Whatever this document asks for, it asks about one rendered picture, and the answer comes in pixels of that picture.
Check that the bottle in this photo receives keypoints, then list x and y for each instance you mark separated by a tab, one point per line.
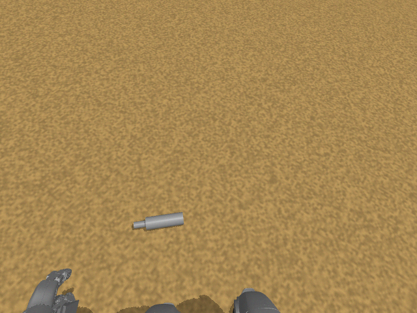
160	221

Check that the left robot hand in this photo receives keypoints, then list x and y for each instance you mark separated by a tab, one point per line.
46	291

